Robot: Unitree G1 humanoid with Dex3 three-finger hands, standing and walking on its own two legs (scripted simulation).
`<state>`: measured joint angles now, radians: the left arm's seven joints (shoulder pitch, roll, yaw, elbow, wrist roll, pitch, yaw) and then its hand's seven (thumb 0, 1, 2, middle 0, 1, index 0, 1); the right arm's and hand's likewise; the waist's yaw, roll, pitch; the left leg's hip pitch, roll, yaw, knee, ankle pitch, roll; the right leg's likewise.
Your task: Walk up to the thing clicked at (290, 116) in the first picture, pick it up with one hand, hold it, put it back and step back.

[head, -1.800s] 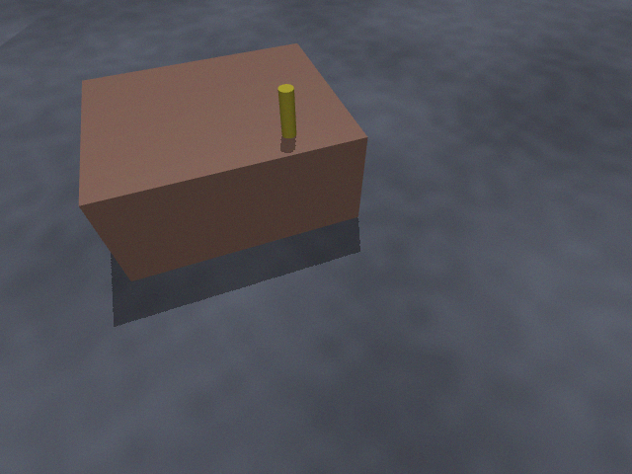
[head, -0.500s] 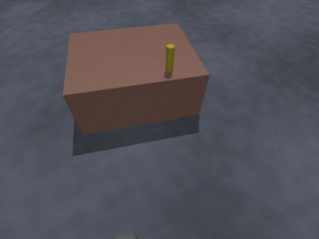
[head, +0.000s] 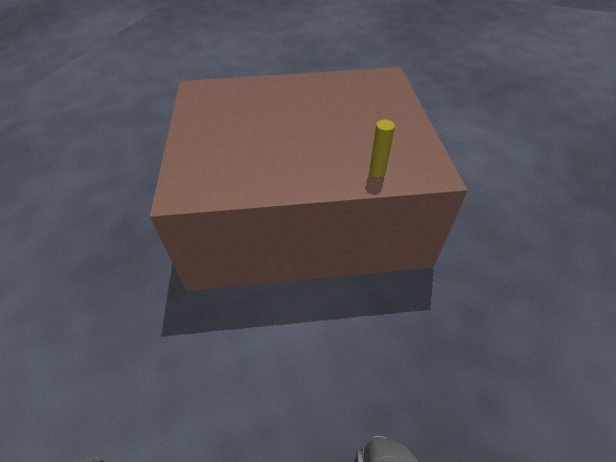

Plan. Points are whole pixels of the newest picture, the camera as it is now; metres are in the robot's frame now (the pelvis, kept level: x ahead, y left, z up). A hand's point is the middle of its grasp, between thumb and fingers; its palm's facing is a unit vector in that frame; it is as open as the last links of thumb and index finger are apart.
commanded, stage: walk up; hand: right
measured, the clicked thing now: (381, 149) +0.98 -0.24 -0.25
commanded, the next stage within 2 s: none
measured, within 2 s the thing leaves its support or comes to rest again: neither
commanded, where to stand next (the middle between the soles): +0.53 -0.05 m, yaw +8 degrees
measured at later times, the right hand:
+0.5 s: hand (472, 316) +0.35 -0.28 -0.11, palm faces -0.16 +0.89 -0.42, open 7.4 cm
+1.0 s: hand (495, 270) +0.46 -0.37 -0.14, palm faces -0.19 +0.92 -0.35, open 7.4 cm
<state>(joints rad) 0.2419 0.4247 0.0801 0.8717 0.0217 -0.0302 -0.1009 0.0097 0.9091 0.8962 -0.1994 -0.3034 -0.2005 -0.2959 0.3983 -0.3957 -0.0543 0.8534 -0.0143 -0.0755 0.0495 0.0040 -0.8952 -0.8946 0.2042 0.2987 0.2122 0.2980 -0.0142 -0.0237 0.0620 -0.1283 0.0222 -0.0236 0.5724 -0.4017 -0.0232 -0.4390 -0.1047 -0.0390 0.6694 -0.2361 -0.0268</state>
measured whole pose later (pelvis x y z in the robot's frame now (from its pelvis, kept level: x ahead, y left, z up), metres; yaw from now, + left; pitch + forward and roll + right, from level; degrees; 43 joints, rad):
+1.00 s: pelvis +0.37 -0.10 +0.01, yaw +8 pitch -2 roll +1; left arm 0.34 0.39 0.05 0.83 0.01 -0.07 -0.05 0.01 0.91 0.90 -0.20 -0.30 -0.20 -0.30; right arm 0.31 -0.45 -0.06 0.88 -0.01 -0.05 0.04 0.01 -0.90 -0.90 0.20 0.30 0.21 0.30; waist 0.02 0.06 0.08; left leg -0.49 0.04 0.02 1.00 -0.35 0.02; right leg -0.26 -0.05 -0.10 0.58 -0.27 -0.03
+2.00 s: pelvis +0.46 -0.08 +0.02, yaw +8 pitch -3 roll +0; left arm 0.05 0.37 -0.01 1.10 0.00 -0.02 0.00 0.01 0.91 0.90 -0.20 -0.30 -0.20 -0.30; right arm 0.08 -0.36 -0.01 1.14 0.00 0.00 0.02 0.00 -0.90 -0.90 0.20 0.30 0.21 0.30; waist -0.01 0.01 0.06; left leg -0.21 0.02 0.04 0.39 -0.14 0.00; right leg -0.10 -0.03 -0.04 0.39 -0.24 0.02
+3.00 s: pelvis +0.49 -0.07 +0.03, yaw +8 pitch -1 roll +0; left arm 0.11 0.35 0.00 1.14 0.01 -0.01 0.00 0.01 0.91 0.90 -0.20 -0.30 -0.20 -0.30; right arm 0.07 -0.35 -0.01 1.16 0.00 -0.01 0.01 0.00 -0.90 -0.90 0.20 0.30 0.21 0.30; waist -0.01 -0.01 0.04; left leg -0.17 0.00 0.04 0.32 -0.13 0.01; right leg -0.05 -0.05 -0.04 0.30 -0.23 0.03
